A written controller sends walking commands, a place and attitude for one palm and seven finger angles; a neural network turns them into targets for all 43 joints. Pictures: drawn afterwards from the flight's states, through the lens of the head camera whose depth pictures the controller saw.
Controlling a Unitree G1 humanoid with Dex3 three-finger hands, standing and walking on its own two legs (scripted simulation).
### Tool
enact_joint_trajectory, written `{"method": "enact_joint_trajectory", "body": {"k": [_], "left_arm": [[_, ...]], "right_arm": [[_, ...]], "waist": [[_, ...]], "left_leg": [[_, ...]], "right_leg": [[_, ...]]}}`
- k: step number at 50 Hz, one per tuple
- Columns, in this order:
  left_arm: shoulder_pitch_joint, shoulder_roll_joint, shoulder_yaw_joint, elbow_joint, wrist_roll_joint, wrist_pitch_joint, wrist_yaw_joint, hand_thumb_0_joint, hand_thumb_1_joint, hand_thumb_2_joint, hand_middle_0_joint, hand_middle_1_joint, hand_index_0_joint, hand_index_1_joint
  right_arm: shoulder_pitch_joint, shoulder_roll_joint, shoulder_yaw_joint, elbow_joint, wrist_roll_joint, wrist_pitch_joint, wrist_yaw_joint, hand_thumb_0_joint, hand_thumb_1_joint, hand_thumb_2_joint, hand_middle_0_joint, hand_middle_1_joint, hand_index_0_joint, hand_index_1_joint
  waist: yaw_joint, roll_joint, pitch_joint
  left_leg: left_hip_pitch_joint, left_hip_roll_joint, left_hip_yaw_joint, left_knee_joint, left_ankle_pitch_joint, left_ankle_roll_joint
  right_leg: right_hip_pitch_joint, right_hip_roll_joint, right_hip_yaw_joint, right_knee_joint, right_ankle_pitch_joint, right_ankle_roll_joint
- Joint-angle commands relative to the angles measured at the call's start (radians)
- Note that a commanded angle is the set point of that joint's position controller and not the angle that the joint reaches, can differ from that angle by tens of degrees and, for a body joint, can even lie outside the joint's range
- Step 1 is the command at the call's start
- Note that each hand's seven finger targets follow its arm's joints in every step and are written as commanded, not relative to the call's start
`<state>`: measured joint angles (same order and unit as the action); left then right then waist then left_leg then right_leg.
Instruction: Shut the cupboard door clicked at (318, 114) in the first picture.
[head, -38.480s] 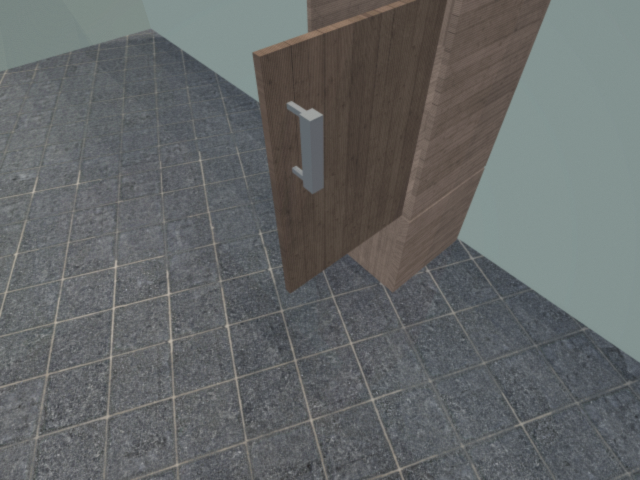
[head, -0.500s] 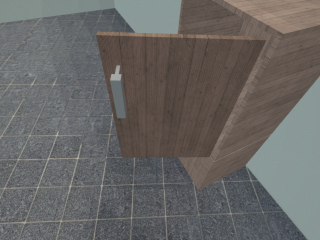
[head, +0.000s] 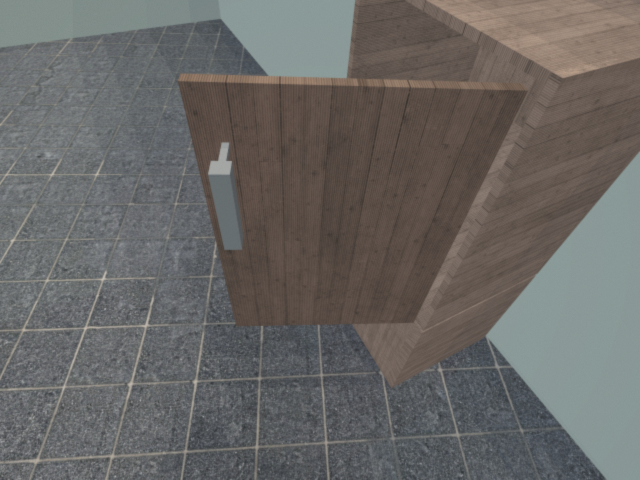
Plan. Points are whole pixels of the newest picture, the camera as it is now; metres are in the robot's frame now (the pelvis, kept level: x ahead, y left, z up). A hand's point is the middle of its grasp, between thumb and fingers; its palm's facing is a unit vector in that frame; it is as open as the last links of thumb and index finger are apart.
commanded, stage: look again from close up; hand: left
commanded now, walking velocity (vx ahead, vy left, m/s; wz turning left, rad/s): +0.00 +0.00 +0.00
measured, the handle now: (229, 197) +0.45 +0.16 +0.09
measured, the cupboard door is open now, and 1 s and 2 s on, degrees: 66 66 66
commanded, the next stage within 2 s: raise the hand and make a fist in 0.56 s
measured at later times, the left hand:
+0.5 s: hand out of the picture +0.01 +0.18 -0.18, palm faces +0.00 -0.98 -0.20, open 7.4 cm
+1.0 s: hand (211, 445) +0.16 +0.13 -0.01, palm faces +0.06 -1.00 -0.01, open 6.6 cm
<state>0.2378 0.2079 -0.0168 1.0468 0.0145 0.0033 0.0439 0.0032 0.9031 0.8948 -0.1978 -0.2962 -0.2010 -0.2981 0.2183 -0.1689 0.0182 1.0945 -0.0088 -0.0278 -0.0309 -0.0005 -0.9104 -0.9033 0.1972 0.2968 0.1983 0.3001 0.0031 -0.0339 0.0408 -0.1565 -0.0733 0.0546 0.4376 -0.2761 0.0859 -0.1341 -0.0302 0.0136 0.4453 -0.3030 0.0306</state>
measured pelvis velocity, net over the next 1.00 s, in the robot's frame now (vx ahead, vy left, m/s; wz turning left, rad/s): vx -0.05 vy -0.05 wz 0.02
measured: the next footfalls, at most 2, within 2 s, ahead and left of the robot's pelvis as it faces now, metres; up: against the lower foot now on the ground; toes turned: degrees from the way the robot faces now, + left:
right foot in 0.86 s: +0.06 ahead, -0.10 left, +0.00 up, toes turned +3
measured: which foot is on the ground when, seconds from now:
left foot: down 0.00-1.00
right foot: down 0.00-0.70, up 0.72-0.84, down 0.86-1.00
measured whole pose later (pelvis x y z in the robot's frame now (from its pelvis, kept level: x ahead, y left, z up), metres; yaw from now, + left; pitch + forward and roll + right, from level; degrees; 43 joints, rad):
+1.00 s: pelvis -0.05 -0.05 -0.06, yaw +1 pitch +6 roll +3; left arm 0.38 0.18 0.15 0.16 -0.27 -0.49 -0.23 0.00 0.90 0.89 -0.34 -0.45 -0.34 -0.46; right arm 0.22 -0.23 -0.03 0.61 0.02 -0.26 0.01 0.01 -0.91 -0.90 0.20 0.30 0.20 0.30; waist -0.03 -0.04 -0.12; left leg -0.61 -0.06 0.05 0.94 -0.43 0.03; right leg -0.70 0.02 -0.04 0.98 -0.39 -0.09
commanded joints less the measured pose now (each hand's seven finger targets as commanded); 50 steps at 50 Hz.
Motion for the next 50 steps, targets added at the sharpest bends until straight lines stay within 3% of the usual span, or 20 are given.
{"method": "enact_joint_trajectory", "body": {"k": [1, 19, 26, 32, 33, 34, 35, 36, 37, 38, 39, 40, 41, 42, 43, 45, 46, 47, 48, 50], "left_arm": [[0.063, 0.102, 0.023, -0.031, -0.003, -0.014, 0.004, 0.0, 0.9, 0.9, -0.2, -0.3, -0.2, -0.3], [0.076, 0.098, 0.023, -0.003, -0.005, -0.016, 0.004, 0.0, 0.9, 0.9, -0.2, -0.3, -0.2, -0.3], [0.082, 0.09, 0.021, 0.004, -0.003, -0.017, 0.004, 0.0, 0.9, 0.9, -0.2, -0.3, -0.2, -0.3], [0.082, 0.094, 0.023, 0.005, -0.003, -0.02, 0.003, 0.0, 0.9, 0.9, -0.2, -0.3, -0.2, -0.3], [0.127, 0.074, 0.016, 0.028, 0.017, -0.047, 0.039, 0.0, 0.9, 0.9, -0.2, -0.3, -0.2, -0.3], [-0.734, 0.699, 0.511, -1.606, -0.071, -0.301, 0.095, 0.0, 0.9, 0.9, -0.2, -0.3, -0.2, -0.3], [0.02, 0.175, 0.058, -1.275, -0.105, -0.224, 0.113, 0.0, 0.9, 0.9, -0.218, -0.32, -0.218, -0.32], [0.052, 0.152, 0.116, -1.249, -0.15, -0.169, 0.157, 0.0, 0.9, 0.9, -0.237, -0.34, -0.237, -0.34], [0.267, -0.151, -0.079, -0.997, -0.151, -0.064, 0.116, 0.0, 0.9, 0.9, -0.255, -0.36, -0.255, -0.36], [0.01, -0.045, -0.029, -1.215, -0.166, -0.102, 0.104, 0.0, 0.9, 0.9, -0.273, -0.38, -0.273, -0.38], [0.012, -0.03, 0.002, -1.206, -0.168, -0.144, 0.085, 0.0, 0.9, 0.9, -0.292, -0.4, -0.292, -0.4], [0.038, -0.027, 0.025, -1.105, -0.165, -0.19, 0.062, 0.0, 0.9, 0.9, -0.31, -0.42, -0.31, -0.42], [0.181, -0.012, 0.09, -0.966, -0.169, -0.237, 0.028, 0.0, 0.9, 0.9, -0.328, -0.44, -0.328, -0.44], [0.31, -0.04, 0.102, -0.858, -0.191, -0.302, -0.021, 0.0, 0.9, 0.9, -0.347, -0.46, -0.347, -0.46], [0.395, -0.033, 0.152, -0.829, -0.23, -0.381, -0.081, 0.0, 0.9, 0.9, -0.365, -0.48, -0.365, -0.48], [0.414, 0.031, 0.253, -0.844, -0.299, -0.523, -0.232, 0.0, 0.9, 0.9, -0.402, -0.52, -0.402, -0.52], [0.466, 0.083, 0.3, -0.814, -0.316, -0.557, -0.292, 0.0, 0.9, 0.9, -0.42, -0.54, -0.42, -0.54], [0.485, 0.055, 0.272, -0.845, -0.33, -0.559, -0.325, 0.0, 0.9, 0.9, -0.438, -0.56, -0.438, -0.56], [0.447, 0.105, 0.307, -0.902, -0.33, -0.544, -0.332, 0.0, 0.9, 0.9, -0.457, -0.58, -0.457, -0.58], [0.337, 0.16, 0.337, -1.065, -0.331, -0.511, -0.314, 0.0, 0.9, 0.9, -0.493, -0.62, -0.493, -0.62]], "right_arm": [[0.035, -0.139, -0.023, -0.031, 0.002, -0.012, -0.004, 0.0, -0.9, -0.9, 0.2, 0.3, 0.2, 0.3], [0.048, -0.14, -0.022, -0.008, 0.004, -0.015, -0.008, 0.0, -0.9, -0.9, 0.2, 0.3, 0.2, 0.3], [0.042, -0.132, -0.022, -0.003, 0.004, -0.012, -0.007, 0.0, -0.9, -0.9, 0.2, 0.3, 0.2, 0.3], [0.045, -0.133, -0.021, -0.001, 0.004, -0.013, -0.005, 0.0, -0.9, -0.9, 0.2, 0.3, 0.2, 0.3], [0.031, -0.146, -0.022, -0.062, 0.011, -0.018, 0.0, 0.0, -0.9, -0.9, 0.2, 0.3, 0.2, 0.3], [0.203, -0.354, -0.085, -0.324, 0.038, -0.215, -0.075, 0.0, -0.9, -0.9, 0.2, 0.3, 0.2, 0.3], [0.096, -0.22, 0.014, -0.32, 0.104, -0.318, -0.105, 0.0, -0.9, -0.9, 0.2, 0.3, 0.2, 0.3], [0.058, -0.225, -0.007, -0.26, 0.081, -0.329, -0.099, 0.0, -0.9, -0.9, 0.2, 0.3, 0.2, 0.3], [0.047, -0.133, -0.017, -0.269, 0.066, -0.325, -0.046, 0.0, -0.9, -0.9, 0.2, 0.3, 0.2, 0.3], [0.059, -0.193, -0.067, -0.358, 0.05, -0.33, -0.002, 0.0, -0.9, -0.9, 0.2, 0.3, 0.2, 0.3], [0.032, -0.197, -0.084, -0.409, 0.041, -0.343, 0.008, 0.0, -0.9, -0.9, 0.2, 0.3, 0.2, 0.3], [0.011, -0.197, -0.077, -0.433, 0.037, -0.351, 0.008, 0.0, -0.9, -0.9, 0.2, 0.3, 0.2, 0.3], [0.021, -0.189, -0.084, -0.452, 0.035, -0.346, 0.016, 0.0, -0.9, -0.9, 0.2, 0.3, 0.2, 0.3], [0.003, -0.181, -0.078, -0.486, 0.029, -0.339, 0.024, 0.0, -0.9, -0.9, 0.2, 0.3, 0.2, 0.3], [-0.023, -0.187, -0.084, -0.509, 0.023, -0.331, 0.028, 0.0, -0.9, -0.9, 0.2, 0.3, 0.2, 0.3], [-0.061, -0.216, -0.092, -0.573, 0.016, -0.31, 0.042, 0.0, -0.9, -0.9, 0.2, 0.3, 0.2, 0.3], [-0.053, -0.208, -0.108, -0.604, 0.033, -0.295, 0.046, 0.0, -0.9, -0.9, 0.2, 0.3, 0.2, 0.3], [-0.117, -0.205, -0.1, -0.657, 0.034, -0.285, 0.044, 0.0, -0.9, -0.9, 0.2, 0.3, 0.2, 0.3], [-0.152, -0.21, -0.1, -0.704, 0.04, -0.274, 0.044, 0.0, -0.9, -0.9, 0.2, 0.3, 0.2, 0.3], [-0.173, -0.206, -0.093, -0.77, 0.047, -0.265, 0.038, 0.0, -0.9, -0.9, 0.2, 0.3, 0.2, 0.3]], "waist": [[0.008, 0.034, -0.013], [0.002, 0.051, -0.035], [0.005, 0.026, 0.013], [0.004, 0.029, -0.001], [0.001, 0.062, 0.005], [-0.169, 0.192, -0.406], [-0.077, 0.489, -0.453], [-0.021, 0.435, -0.419], [-0.047, 0.272, -0.23], [-0.059, 0.193, -0.135], [-0.058, 0.143, -0.077], [-0.052, 0.031, -0.003], [-0.03, -0.069, 0.025], [-0.008, -0.251, 0.031], [0.015, -0.325, -0.002], [0.041, -0.26, -0.084], [0.061, -0.294, -0.114], [0.076, -0.268, -0.099], [0.085, -0.203, -0.12], [0.09, -0.004, -0.168]], "left_leg": [[0.013, 0.169, -0.149, -0.077, 0.363, -0.021], [0.055, 0.172, -0.145, -0.09, 0.4, -0.027], [0.026, 0.169, -0.143, -0.106, 0.319, -0.026], [0.023, 0.166, -0.146, -0.112, 0.294, -0.029], [0.01, 0.185, -0.134, 0.068, 0.711, -0.071], [0.416, 0.173, -0.242, 0.101, 0.851, -0.107], [0.524, 0.208, -0.25, 0.087, 0.804, -0.134], [0.351, 0.189, -0.243, 0.042, 0.758, -0.18], [0.117, 0.178, -0.203, -0.103, 0.602, -0.146], [0.032, 0.151, -0.172, -0.036, 0.474, -0.128], [-0.081, 0.126, -0.156, 0.042, 0.339, -0.128], [-0.206, 0.1, -0.152, 0.105, 0.181, -0.129], [-0.276, 0.068, -0.139, 0.168, 0.101, -0.133], [-0.377, 0.053, -0.127, 0.229, 0.006, -0.12], [-0.468, 0.038, -0.113, 0.285, -0.056, -0.119], [-0.597, 0.013, -0.077, 0.384, -0.081, -0.125], [-0.671, 0.011, -0.059, 0.427, -0.124, -0.118], [-0.737, -0.001, -0.045, 0.448, -0.186, -0.107], [-0.761, -0.007, -0.037, 0.452, -0.23, -0.099], [-0.737, -0.01, -0.019, 0.454, -0.26, -0.082]], "right_leg": [[-0.005, -0.071, 0.045, -0.04, 0.217, -0.056], [0.003, -0.075, 0.049, -0.049, 0.238, -0.057], [-0.01, -0.077, 0.054, -0.074, 0.213, -0.057], [-0.001, -0.08, 0.057, -0.08, 0.208, -0.057], [-0.06, -0.089, 0.05, -0.012, 0.481, -0.03], [-0.158, 0.035, -0.097, 0.32, 0.395, -0.034], [-0.277, 0.065, -0.106, 0.595, -0.037, -0.04], [-0.219, 0.035, -0.074, 0.669, -0.08, -0.055], [-0.321, 0.026, -0.078, 0.543, -0.106, -0.047], [-0.345, 0.007, -0.075, 0.393, -0.077, -0.052], [-0.354, 0.008, -0.1, 0.322, -0.069, -0.061], [-0.367, 0.005, -0.102, 0.253, -0.042, -0.068], [-0.369, 0.006, -0.096, 0.143, -0.029, -0.071], [-0.409, -0.007, -0.066, 0.129, -0.12, -0.065], [-0.431, -0.012, -0.038, 0.153, -0.183, -0.064], [-0.436, -0.022, 0.003, 0.258, -0.153, -0.085], [-0.38, -0.046, 0.09, 0.273, -0.183, -0.076], [-0.385, -0.058, 0.151, 0.256, -0.255, -0.056], [-0.378, -0.065, 0.198, 0.236, -0.343, -0.047], [-0.391, -0.059, 0.222, 0.215, -0.507, -0.051]]}}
